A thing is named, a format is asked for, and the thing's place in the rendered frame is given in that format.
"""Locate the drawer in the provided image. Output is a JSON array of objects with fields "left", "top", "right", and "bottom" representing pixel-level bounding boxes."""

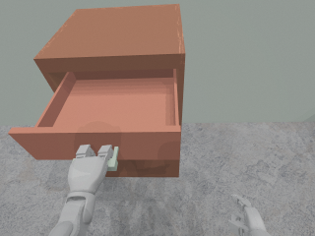
[{"left": 8, "top": 69, "right": 181, "bottom": 160}]

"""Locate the cabinet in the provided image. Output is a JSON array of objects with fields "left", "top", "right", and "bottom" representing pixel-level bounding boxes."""
[{"left": 33, "top": 4, "right": 186, "bottom": 178}]

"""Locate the right robot hand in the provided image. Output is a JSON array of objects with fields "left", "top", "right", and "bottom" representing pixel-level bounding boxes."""
[{"left": 228, "top": 194, "right": 267, "bottom": 236}]

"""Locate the handle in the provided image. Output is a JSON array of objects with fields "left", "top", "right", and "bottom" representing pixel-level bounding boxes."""
[{"left": 72, "top": 147, "right": 119, "bottom": 171}]

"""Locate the left robot forearm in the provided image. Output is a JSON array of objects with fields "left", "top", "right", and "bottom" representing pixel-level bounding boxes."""
[{"left": 48, "top": 191, "right": 96, "bottom": 236}]

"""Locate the left robot hand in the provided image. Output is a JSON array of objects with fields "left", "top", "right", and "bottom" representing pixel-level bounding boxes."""
[{"left": 68, "top": 145, "right": 114, "bottom": 195}]

